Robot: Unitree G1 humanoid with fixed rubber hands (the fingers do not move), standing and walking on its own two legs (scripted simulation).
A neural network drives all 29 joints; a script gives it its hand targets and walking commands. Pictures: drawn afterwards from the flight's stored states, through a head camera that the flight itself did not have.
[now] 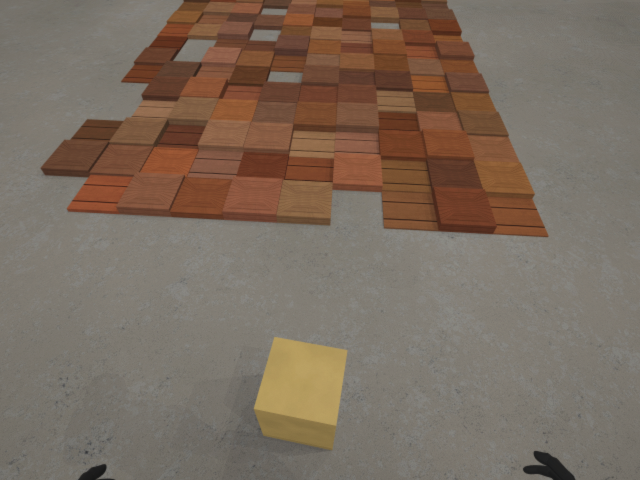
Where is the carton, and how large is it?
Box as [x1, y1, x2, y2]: [254, 337, 347, 449]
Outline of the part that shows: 274,337 254,406 254,410 263,435 332,449 347,350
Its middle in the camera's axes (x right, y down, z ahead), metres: -0.04 +0.45 +1.11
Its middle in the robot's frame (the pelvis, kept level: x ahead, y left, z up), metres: +0.44 +0.03 -0.66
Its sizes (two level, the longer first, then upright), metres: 0.210 0.200 0.250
